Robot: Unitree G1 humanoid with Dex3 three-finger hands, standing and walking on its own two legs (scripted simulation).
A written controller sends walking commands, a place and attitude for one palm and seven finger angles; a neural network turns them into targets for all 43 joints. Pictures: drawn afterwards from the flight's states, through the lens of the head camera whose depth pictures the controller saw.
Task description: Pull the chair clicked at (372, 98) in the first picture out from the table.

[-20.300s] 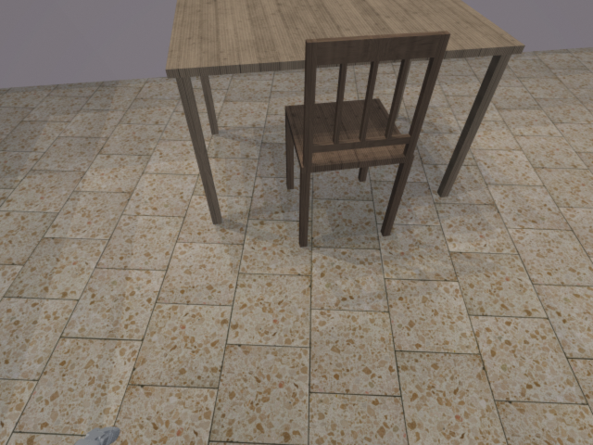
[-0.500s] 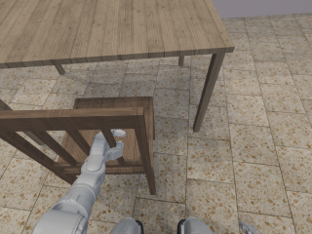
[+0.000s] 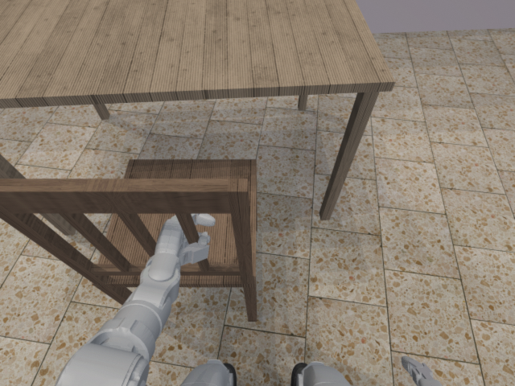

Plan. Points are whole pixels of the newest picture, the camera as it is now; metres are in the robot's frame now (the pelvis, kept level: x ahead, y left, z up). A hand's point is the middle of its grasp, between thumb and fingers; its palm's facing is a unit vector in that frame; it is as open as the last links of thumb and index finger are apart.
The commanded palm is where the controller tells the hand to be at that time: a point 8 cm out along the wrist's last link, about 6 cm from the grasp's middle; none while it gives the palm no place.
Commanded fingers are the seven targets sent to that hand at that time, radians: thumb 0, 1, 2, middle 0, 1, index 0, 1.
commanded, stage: step backward, pulling the chair out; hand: left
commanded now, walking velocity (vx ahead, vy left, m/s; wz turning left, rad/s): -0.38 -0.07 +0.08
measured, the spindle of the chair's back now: (148, 243) +0.37 +0.22 -0.09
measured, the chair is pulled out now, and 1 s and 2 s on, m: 0.20 0.24 0.27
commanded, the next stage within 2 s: stop walking, hand still on the chair in 0.68 s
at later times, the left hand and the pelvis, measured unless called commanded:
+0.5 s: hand (202, 249) +0.34 +0.11 -0.06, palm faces -0.08 -0.98 -0.18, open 5.0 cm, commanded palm +0.34 +0.16 -0.05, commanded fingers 0.00 0.90 0.90 -0.50 -1.45 -0.50 -1.45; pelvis -0.01 +0.01 +0.00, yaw +3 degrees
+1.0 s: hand (194, 274) +0.29 +0.11 -0.05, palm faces -0.06 -0.99 -0.15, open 5.0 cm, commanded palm +0.28 +0.17 -0.04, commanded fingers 0.00 0.90 0.90 -0.50 -1.45 -0.50 -1.45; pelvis -0.04 +0.00 +0.01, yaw +2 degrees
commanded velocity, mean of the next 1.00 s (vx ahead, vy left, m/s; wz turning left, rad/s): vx -0.27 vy -0.01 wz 0.03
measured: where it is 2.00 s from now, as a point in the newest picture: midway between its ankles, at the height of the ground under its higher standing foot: outside the picture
